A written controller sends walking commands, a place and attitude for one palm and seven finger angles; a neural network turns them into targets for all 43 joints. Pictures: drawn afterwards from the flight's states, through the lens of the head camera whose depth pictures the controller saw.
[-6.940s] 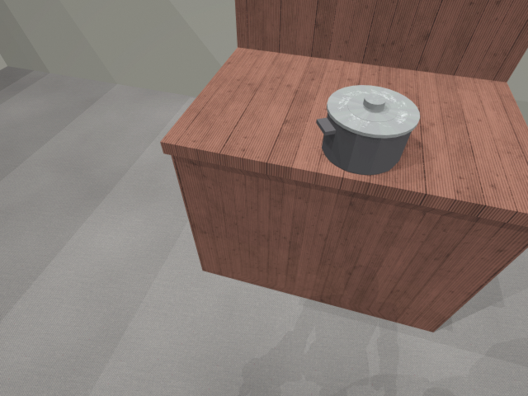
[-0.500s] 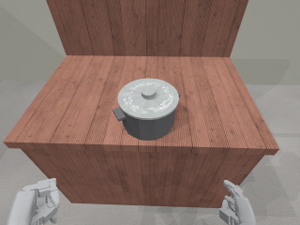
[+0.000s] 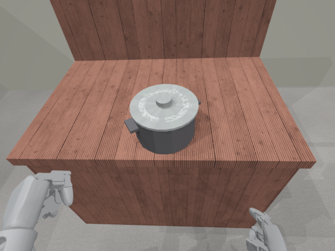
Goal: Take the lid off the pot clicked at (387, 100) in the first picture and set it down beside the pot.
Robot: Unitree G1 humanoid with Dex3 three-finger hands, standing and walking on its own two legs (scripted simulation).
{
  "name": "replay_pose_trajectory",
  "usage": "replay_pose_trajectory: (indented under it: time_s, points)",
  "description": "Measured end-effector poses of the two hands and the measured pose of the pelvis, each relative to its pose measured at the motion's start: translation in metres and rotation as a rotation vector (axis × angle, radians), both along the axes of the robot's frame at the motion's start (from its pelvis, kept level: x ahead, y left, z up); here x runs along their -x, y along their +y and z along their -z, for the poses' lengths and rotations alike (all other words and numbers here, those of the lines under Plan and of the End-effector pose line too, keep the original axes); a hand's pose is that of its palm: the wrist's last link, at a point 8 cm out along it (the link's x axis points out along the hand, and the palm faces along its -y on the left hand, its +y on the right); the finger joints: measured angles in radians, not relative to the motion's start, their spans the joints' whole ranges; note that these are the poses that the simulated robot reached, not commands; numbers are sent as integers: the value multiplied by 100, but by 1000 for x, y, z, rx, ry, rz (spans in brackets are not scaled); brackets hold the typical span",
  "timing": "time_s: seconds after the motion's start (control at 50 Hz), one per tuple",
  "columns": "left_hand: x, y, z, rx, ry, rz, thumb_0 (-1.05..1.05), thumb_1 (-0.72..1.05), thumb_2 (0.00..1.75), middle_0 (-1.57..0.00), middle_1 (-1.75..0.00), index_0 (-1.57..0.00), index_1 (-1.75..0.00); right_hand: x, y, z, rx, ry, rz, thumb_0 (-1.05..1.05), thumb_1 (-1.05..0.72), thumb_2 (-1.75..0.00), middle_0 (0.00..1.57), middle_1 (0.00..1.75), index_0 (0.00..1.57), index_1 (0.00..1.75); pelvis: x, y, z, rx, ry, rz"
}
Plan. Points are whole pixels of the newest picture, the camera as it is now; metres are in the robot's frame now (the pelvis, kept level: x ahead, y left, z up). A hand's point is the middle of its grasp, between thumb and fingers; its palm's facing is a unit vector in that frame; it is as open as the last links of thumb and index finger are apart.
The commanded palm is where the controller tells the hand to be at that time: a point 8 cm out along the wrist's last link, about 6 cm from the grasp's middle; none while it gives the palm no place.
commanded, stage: reach forward and open the fingers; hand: left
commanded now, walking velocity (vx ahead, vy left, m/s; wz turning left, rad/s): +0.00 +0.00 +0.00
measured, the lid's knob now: (163, 100) +0.50 +0.08 +0.09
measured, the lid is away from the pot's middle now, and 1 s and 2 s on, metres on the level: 0.00 0.00 0.00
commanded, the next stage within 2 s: move the open hand above the knob in 1.00 s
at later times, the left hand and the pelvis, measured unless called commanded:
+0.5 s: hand (45, 188) +0.19 +0.27 +0.12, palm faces -0.15 -0.07 -0.99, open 5.1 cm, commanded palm +0.18 +0.26 +0.18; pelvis -0.03 +0.00 +0.00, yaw +2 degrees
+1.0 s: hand (44, 159) +0.24 +0.28 +0.15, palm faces -0.07 -0.05 -1.00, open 9.7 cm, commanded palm +0.21 +0.27 +0.22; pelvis -0.05 +0.02 +0.00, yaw +2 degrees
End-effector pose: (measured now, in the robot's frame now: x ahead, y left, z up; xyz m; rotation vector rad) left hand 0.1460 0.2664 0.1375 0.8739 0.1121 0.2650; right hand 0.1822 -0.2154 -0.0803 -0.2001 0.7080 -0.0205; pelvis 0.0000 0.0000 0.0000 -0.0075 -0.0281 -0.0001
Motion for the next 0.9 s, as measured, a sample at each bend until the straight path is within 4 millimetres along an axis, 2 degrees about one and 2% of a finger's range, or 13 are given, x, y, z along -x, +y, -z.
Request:
replay_pose_trajectory:
  time_s: [0.08,0.16,0.26,0.34,0.76,0.9]
  points:
    - [-4,-1,-6,-374,153,66,1,82,92,-126,-143,-126,-143,-6,-6,8,-27,49,8,2,-90,-90,20,30,21,30,6,-1,3,1,25,8]
    - [-8,5,-8,-559,274,101,1,73,96,-123,-133,-123,-132,-14,-7,12,-55,50,13,2,-90,-90,20,30,21,30,10,0,5,4,26,-8]
    - [-14,7,-11,-562,359,150,1,60,102,-119,-116,-118,-116,-23,-2,10,-71,17,5,2,-91,-90,20,30,20,30,14,0,4,5,13,-33]
    - [-21,2,-21,-583,338,216,1,49,107,-115,-102,-114,-102,-24,4,5,-70,-8,-14,2,-91,-90,19,30,20,30,18,0,3,8,-1,-41]
    - [-59,10,-52,-617,219,238,0,-10,134,-92,-29,-92,-28,16,26,13,-92,59,-47,2,-91,-90,20,30,20,30,44,16,2,14,-31,-36]
    - [-68,13,-62,-621,207,227,0,-23,142,-88,-14,-88,-14,21,32,12,-92,45,-52,2,-91,-90,20,30,20,30,50,20,3,14,-35,-36]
